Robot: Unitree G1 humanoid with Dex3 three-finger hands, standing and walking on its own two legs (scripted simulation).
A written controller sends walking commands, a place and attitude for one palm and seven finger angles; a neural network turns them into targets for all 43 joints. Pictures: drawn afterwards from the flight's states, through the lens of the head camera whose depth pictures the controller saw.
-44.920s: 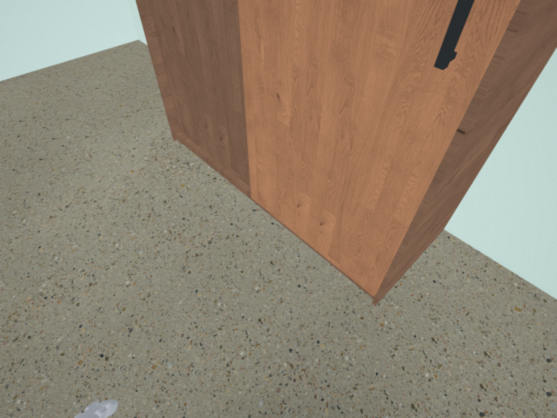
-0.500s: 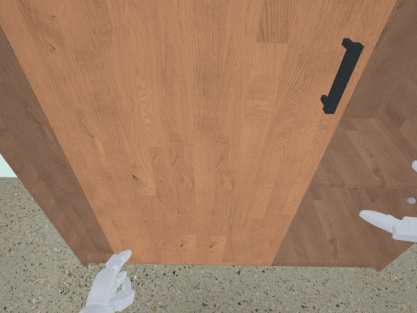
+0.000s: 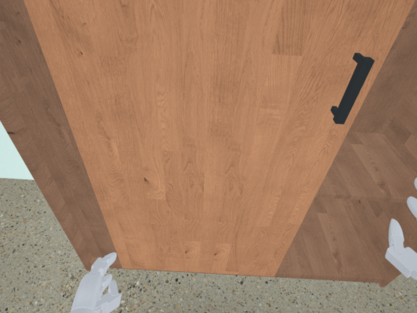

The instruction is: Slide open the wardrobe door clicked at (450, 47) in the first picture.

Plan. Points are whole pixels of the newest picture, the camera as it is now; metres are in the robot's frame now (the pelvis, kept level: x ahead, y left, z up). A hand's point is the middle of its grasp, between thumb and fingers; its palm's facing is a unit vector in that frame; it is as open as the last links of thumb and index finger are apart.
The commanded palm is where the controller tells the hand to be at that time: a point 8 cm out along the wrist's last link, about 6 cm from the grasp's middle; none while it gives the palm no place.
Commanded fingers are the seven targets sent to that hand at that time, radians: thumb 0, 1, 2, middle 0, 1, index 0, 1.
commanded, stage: draw the hand back to the body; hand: right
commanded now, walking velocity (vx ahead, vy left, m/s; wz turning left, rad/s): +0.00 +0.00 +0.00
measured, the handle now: (348, 89) +0.49 -0.29 +0.25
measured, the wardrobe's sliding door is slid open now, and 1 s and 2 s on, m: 0.53 0.53 0.53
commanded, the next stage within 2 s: step back with the hand held close in 0.32 s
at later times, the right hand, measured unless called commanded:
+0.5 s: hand (373, 220) +0.22 -0.25 +0.16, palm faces +0.45 +0.82 -0.36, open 7.5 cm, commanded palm +0.18 -0.29 +0.17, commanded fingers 0.00 -0.90 -0.90 0.20 0.30 0.20 0.30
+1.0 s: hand (402, 237) +0.19 -0.28 +0.16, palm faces +0.41 +0.78 -0.47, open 7.4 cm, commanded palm +0.14 -0.31 +0.17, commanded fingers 0.00 -0.90 -0.90 0.20 0.30 0.20 0.30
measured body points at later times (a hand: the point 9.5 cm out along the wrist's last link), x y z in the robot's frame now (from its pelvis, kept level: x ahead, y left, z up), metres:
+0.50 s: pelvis +0.04 +0.01 +0.00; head +0.01 +0.03 +0.45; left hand +0.22 +0.24 -0.08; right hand +0.19 -0.29 +0.18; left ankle +0.00 +0.10 -0.74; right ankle +0.12 -0.08 -0.74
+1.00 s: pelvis +0.00 -0.02 -0.01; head +0.00 -0.01 +0.44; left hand +0.19 +0.22 -0.08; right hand +0.17 -0.32 +0.18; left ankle +0.00 +0.10 -0.74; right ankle +0.11 -0.08 -0.74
